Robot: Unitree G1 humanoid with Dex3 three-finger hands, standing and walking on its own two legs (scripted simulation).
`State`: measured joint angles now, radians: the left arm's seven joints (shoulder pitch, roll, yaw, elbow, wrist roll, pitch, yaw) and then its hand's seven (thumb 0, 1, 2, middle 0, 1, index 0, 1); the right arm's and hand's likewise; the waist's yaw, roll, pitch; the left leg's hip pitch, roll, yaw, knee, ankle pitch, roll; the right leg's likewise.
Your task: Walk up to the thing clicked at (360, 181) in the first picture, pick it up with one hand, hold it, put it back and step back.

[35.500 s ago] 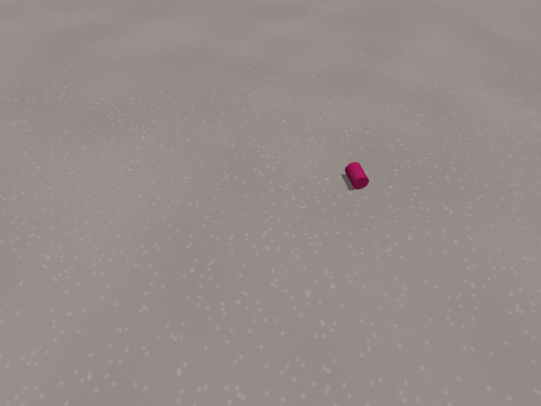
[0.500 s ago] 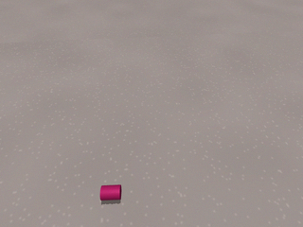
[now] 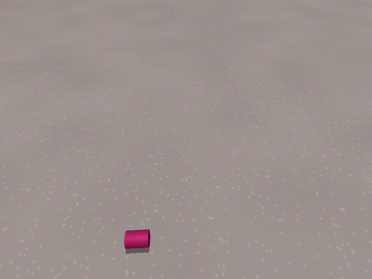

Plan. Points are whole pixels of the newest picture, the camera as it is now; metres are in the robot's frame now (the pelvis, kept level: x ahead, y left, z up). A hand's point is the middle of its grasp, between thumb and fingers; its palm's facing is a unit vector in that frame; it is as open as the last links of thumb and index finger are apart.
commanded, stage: stand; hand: left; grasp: from above
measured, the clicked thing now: (137, 238) +0.46 +0.27 -0.74
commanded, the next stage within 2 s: step back in 1.52 s
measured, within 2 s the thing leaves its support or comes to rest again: neither
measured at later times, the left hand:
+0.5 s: hand out of the picture +0.08 +0.23 -0.16, palm faces -0.01 -0.95 -0.32, open 7.4 cm
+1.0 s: hand out of the picture +0.10 +0.23 -0.16, palm faces -0.01 -0.94 -0.33, open 7.4 cm
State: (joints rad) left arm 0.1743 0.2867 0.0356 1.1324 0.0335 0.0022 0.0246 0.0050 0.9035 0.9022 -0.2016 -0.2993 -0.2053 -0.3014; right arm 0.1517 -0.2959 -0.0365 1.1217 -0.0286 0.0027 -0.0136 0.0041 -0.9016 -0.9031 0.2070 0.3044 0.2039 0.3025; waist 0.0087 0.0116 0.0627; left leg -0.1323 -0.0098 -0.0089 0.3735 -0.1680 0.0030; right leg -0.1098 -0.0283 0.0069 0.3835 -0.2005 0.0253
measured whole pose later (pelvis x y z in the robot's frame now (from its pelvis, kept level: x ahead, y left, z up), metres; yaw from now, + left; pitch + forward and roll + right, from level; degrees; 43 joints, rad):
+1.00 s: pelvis +0.02 -0.01 +0.00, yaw -1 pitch -3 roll +0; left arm 0.10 0.32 0.03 1.15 0.02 0.00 0.01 0.00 0.90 0.90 -0.20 -0.30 -0.21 -0.30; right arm 0.10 -0.32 -0.01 1.15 -0.02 -0.01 -0.01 0.00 -0.90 -0.90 0.21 0.30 0.20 0.30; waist 0.00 0.00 0.06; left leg -0.10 0.01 0.01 0.32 -0.17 -0.01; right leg -0.09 -0.01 0.02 0.33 -0.19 0.01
